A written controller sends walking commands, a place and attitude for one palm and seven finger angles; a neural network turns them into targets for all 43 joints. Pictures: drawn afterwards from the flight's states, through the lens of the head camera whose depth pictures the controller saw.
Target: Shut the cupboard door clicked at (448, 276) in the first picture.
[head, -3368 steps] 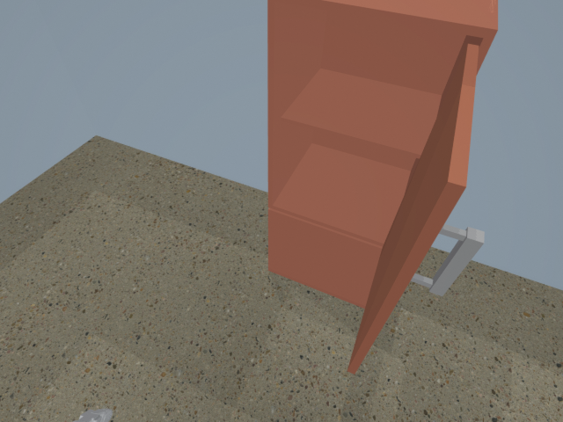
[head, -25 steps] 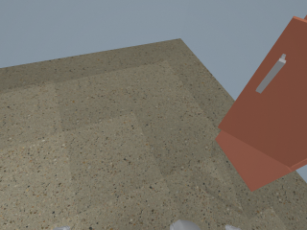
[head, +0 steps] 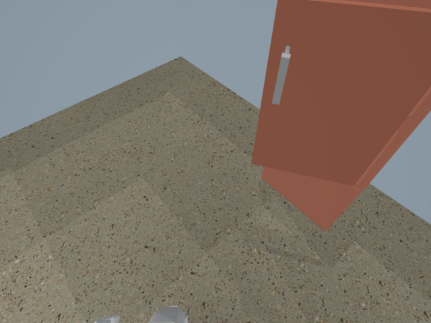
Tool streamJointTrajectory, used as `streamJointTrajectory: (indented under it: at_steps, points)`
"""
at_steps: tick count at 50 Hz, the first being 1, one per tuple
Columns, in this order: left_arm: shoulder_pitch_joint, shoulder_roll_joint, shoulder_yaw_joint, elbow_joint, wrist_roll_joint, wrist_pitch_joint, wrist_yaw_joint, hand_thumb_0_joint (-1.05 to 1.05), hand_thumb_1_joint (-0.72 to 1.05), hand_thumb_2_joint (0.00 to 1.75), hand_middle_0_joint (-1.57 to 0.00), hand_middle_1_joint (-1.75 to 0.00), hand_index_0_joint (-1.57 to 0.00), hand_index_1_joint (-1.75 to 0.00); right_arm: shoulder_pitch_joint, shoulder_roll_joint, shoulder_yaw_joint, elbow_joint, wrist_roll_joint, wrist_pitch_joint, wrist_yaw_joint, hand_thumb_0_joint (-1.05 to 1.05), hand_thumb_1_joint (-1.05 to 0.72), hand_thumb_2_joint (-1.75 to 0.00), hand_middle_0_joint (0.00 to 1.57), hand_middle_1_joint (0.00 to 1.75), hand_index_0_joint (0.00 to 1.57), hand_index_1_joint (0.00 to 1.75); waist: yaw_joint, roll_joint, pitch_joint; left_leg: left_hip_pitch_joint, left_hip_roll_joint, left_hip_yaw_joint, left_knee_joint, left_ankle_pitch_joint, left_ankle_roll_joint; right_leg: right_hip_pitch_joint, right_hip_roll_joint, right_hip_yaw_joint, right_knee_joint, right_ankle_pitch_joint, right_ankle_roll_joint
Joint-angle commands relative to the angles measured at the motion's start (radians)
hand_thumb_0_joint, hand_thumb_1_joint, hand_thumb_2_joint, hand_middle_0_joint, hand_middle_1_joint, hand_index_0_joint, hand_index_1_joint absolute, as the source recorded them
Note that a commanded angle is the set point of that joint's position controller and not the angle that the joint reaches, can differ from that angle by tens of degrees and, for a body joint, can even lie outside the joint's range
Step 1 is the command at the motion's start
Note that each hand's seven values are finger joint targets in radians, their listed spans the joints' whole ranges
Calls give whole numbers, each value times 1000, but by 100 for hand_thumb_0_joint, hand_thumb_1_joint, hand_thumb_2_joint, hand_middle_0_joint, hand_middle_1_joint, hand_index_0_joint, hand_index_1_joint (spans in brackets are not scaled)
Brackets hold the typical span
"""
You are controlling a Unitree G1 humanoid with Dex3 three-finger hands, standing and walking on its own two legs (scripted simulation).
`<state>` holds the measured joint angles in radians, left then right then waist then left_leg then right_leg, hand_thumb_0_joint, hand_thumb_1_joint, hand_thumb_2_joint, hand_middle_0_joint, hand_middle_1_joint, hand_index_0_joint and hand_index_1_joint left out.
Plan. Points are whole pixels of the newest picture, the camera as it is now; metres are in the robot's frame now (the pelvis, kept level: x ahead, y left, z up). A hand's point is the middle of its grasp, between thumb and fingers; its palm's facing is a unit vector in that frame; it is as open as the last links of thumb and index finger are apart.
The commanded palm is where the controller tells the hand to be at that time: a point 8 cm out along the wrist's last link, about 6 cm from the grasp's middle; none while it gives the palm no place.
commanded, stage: turn to face it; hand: left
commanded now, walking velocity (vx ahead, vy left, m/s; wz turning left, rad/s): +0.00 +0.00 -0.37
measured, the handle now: (281, 76) +0.67 -0.13 +0.08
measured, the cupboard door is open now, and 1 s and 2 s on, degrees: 33 33 33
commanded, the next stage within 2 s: take the last steps up to it in 0.28 s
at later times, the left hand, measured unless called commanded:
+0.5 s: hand out of the picture +0.12 +0.20 -0.16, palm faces -0.18 -0.95 -0.24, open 7.4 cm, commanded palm none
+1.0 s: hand (160, 296) +0.20 +0.14 -0.19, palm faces -0.30 -0.94 -0.14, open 7.4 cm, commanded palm none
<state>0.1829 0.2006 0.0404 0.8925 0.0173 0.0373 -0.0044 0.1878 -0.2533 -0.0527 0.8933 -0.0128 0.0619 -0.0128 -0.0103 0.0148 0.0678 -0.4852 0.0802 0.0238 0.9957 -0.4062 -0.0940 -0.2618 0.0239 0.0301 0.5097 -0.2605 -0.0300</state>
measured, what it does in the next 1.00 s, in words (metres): walks ahead, turning right: left foot, then right foot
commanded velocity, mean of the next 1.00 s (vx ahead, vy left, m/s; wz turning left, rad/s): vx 0.16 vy -0.10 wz -0.23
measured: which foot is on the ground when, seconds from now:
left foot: up 0.00-0.12, down 0.14-0.52, up 0.54-0.84, down 0.86-1.00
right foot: down 0.00-0.14, up 0.16-0.50, down 0.52-0.86, up 0.88-1.00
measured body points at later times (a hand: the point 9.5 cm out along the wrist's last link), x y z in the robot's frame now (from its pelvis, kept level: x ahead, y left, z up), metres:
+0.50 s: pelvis +0.01 +0.01 -0.01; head +0.04 +0.00 +0.44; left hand +0.13 +0.25 -0.15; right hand -0.01 -0.23 -0.16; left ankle +0.03 +0.14 -0.74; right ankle -0.05 -0.09 -0.73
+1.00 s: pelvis +0.12 -0.03 -0.01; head +0.16 -0.01 +0.44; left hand +0.22 +0.19 -0.18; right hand +0.10 -0.28 -0.13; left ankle +0.17 +0.07 -0.74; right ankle +0.02 -0.12 -0.65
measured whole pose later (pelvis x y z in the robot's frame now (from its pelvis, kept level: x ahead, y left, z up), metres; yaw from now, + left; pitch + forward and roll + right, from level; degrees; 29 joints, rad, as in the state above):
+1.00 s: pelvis +0.12 -0.03 -0.01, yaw -19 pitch +0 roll -1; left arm 0.26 0.22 0.07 1.04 0.03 0.05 -0.04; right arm 0.24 -0.17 -0.01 0.95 -0.04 -0.04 -0.03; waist -0.01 -0.05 0.05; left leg -0.29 0.11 0.18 0.58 -0.29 0.00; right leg -0.43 0.00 -0.02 1.18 -0.39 -0.02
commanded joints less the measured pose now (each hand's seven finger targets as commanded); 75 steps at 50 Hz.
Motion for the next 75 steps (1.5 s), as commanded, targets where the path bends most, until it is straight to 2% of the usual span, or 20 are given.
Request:
streamJointTrajectory:
  at_steps: [1, 5, 7, 8, 14, 23, 24, 26, 32, 38, 41, 43, 44, 47, 55, 61, 63, 65, 68, 75]
  points:
    - [25, 222, 70, -57, 11, -22, 15, 0, 90, 90, -20, -30, -20, -30, -22, -57, -15, -89, 2, -29, -7, 0, -90, -90, 20, 30, 20, 30, 25, -156, -103, 18, -26, 4, -148, -18, 15, 86, -252, 278, -136, 385, -169]
    - [-33, 197, 66, -60, -1, -10, 14, 0, 90, 90, -20, -30, -20, -30, 98, -64, -12, -48, 6, -50, -18, 0, -90, -90, 20, 30, 20, 30, -37, -134, -119, 317, -42, 6, -523, 203, 37, -76, -177, 255, -35, 285, -78]
    - [21, 95, 47, -70, -14, -4, 4, 0, 90, 90, -20, -30, -20, -30, 130, -210, -34, -50, -11, -64, -23, 0, -90, -90, 20, 30, 20, 30, -27, 315, -145, 436, 309, -353, -704, 362, 172, -265, 34, 28, 291, -244, 34]
    - [-5, 124, 50, -75, -6, 1, 5, 0, 90, 90, -20, -30, -20, -30, 124, -212, -30, -58, -20, -56, -27, 0, -90, -90, 20, 30, 20, 30, -39, 245, -103, 326, 375, -379, -723, 371, 253, -243, 11, 29, 471, -344, 39]
    - [26, 100, 58, -26, 4, 18, -18, 0, 90, 90, -20, -30, -20, -30, 17, -119, -4, -66, -23, -60, -36, 0, -90, -90, 20, 30, 20, 30, 16, 174, -63, 293, 214, -93, -686, 425, 226, -236, -36, -12, 572, -192, 67]
    - [49, 75, 41, 6, 3, 2, -28, 0, 90, 90, -20, -30, -20, -30, 86, -161, -37, 12, -19, -47, -21, 0, -90, -90, 20, 30, 20, 30, 7, 149, -135, 262, 237, -55, -592, 158, 189, 76, -1, -127, 6, -62, 38]
    - [99, 104, 50, 27, 8, -4, -30, 0, 90, 90, -20, -30, -20, -30, 65, -148, -39, 10, -15, -46, -19, 0, -90, -90, 20, 30, 20, 30, 32, 79, -127, 175, 191, -9, -529, 21, 151, 174, -18, -98, -102, -44, 25]
    - [188, 257, 80, 58, 18, -20, -11, 0, 90, 90, -20, -30, -20, -30, -54, -42, -11, -59, -6, -49, -5, 0, -90, -90, 20, 30, 20, 30, 108, -366, -25, -219, -31, 133, -85, -271, 53, 281, -353, 430, -357, -271, -152]
    - [73, 129, 45, 49, 7, -60, 9, 0, 90, 90, -20, -30, -20, -30, -11, -49, -22, -9, -21, -55, 16, 0, -90, -90, 20, 30, 20, 30, -2, -151, 48, -170, 33, 31, 75, 35, 45, 126, -240, 140, -305, 30, -174]
    - [107, 160, 49, 86, 15, -64, 5, 0, 90, 90, -20, -30, -20, -30, -13, -17, -13, -19, -14, -76, 11, 0, -90, -90, 20, 30, 20, 30, 7, -123, -13, -31, 3, 91, -243, 45, 48, 182, -232, 118, -227, 239, -184]
    - [65, 147, 50, 90, 0, -57, 0, 0, 90, 90, -20, -30, -20, -30, 150, -51, -19, 41, -19, -96, -9, 0, -90, -90, 20, 30, 20, 30, -76, -69, -60, 291, -33, 121, -491, 229, 56, 65, -155, 61, -22, 322, -128]
    - [131, 49, 27, 61, -11, -52, -17, 0, 90, 90, -20, -30, -20, -30, 376, -236, -54, 97, -40, -111, -30, 0, -90, -90, 20, 30, 20, 30, -126, 371, -223, 698, 405, -464, -670, 265, 207, -332, 34, -77, 533, -276, -7]
    - [71, 104, 31, 38, 3, -44, -17, 0, 90, 90, -20, -30, -20, -30, 368, -248, -45, 91, -32, -100, -38, 0, -90, -90, 20, 30, 20, 30, -133, 239, -184, 603, 482, -528, -728, 205, 271, -363, -4, 25, 707, -331, -16]
    - [12, 102, 47, 42, 22, -32, -39, 0, 90, 90, -20, -30, -20, -30, 171, -134, -12, 37, -27, -105, -38, 0, -90, -90, 20, 30, 20, 30, -50, 167, 29, 272, 379, -318, -806, 46, 221, -375, -103, 25, 758, -132, 13]
    - [-24, 28, 31, 36, 8, -7, -49, 0, 90, 90, -20, -30, -20, -30, 159, -121, -27, 79, -29, -103, -24, 0, -90, -90, 20, 30, 20, 30, -22, 164, -10, 280, 262, 67, -748, 341, 186, -246, -104, -89, 340, 28, 59]
    - [80, 70, 35, 69, 9, -41, -33, 0, 90, 90, -20, -30, -20, -30, 122, -122, -37, 91, -21, -74, -10, 0, -90, -90, 20, 30, 20, 30, 40, 103, -72, 250, 178, 137, -501, 338, 119, 64, -46, -158, -9, 160, 54]
    - [203, 220, 58, 115, 16, -75, 3, 0, 90, 90, -20, -30, -20, -30, 176, 23, -2, 80, -2, -72, 3, 0, -90, -90, 20, 30, 20, 30, 76, -305, -198, 2, -16, 170, -165, -150, 43, 359, -359, 188, -89, 736, -44]
    - [129, 225, 30, 95, 5, -71, 17, 0, 90, 90, -20, -30, -20, -30, 193, 24, 3, 84, 18, -44, -9, 0, -90, -90, 20, 30, 20, 30, 29, -173, -188, 137, 8, 20, -60, -253, 60, 167, -422, 142, -121, 864, -122]
    - [55, 183, 37, 72, 7, -54, 45, 0, 90, 90, -20, -30, -20, -30, 166, -36, -11, 107, 14, -26, -20, 0, -90, -90, 20, 30, 20, 30, 37, -315, -186, 18, -18, -22, 91, -189, 45, 252, -395, 133, -49, 1114, -148]
    - [14, 165, 55, 39, 10, -42, 62, 0, 90, 90, -20, -30, -20, -30, 50, -21, -23, 45, -3, 9, 4, 0, -90, -90, 20, 30, 20, 30, 27, -119, -166, -10, -55, -65, 149, -28, 27, 130, -409, 76, -118, 786, -166]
